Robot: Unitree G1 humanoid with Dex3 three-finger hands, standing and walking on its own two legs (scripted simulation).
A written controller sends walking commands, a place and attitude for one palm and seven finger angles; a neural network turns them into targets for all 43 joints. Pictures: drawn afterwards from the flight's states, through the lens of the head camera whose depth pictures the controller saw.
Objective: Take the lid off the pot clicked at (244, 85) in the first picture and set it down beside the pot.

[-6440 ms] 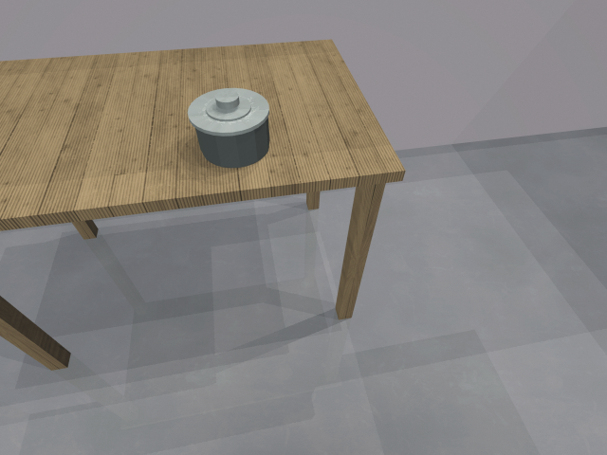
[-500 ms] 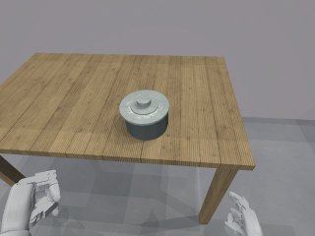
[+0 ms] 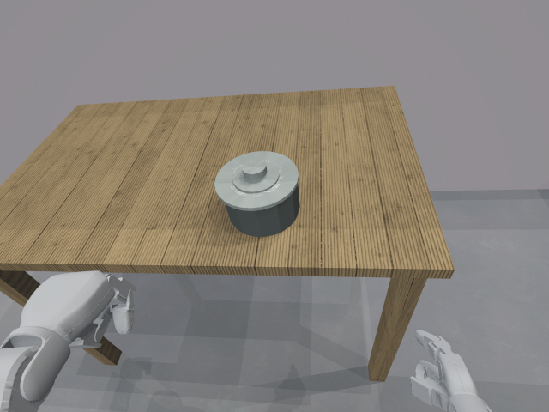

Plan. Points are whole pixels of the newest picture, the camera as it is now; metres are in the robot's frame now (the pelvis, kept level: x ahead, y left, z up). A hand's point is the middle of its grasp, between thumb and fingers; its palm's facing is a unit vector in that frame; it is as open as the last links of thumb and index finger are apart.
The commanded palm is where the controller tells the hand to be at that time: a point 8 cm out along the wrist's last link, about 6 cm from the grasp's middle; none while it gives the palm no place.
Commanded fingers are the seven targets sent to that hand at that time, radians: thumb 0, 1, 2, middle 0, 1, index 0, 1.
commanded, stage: reach forward and open the fingers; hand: left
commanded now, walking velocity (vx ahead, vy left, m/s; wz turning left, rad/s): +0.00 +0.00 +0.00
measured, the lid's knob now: (254, 169) +0.52 +0.10 +0.07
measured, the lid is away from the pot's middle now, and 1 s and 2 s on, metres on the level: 0.00 0.00 0.00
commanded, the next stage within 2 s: move the open hand above the knob in 0.70 s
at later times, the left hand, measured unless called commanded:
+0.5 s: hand (102, 279) +0.24 +0.25 +0.12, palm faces -0.15 -0.03 -0.99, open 9.1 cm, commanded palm +0.23 +0.25 +0.19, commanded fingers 0.00 -0.29 1.40 -0.83 -0.08 -0.83 -0.08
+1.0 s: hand (129, 236) +0.30 +0.24 +0.14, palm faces -0.18 -0.04 -0.98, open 10.1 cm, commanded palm +0.29 +0.23 +0.21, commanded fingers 0.00 -0.30 1.45 -0.84 -0.08 -0.84 -0.08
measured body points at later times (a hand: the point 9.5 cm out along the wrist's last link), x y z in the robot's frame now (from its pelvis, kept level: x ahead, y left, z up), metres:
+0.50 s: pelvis -0.02 +0.00 +0.00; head -0.02 -0.05 +0.45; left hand +0.25 +0.25 +0.18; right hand +0.18 -0.21 -0.10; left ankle +0.00 +0.09 -0.74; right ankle -0.02 -0.11 -0.74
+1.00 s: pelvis -0.02 +0.00 +0.00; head -0.01 -0.05 +0.45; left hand +0.31 +0.24 +0.19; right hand +0.19 -0.21 -0.10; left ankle +0.00 +0.09 -0.74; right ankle -0.02 -0.11 -0.74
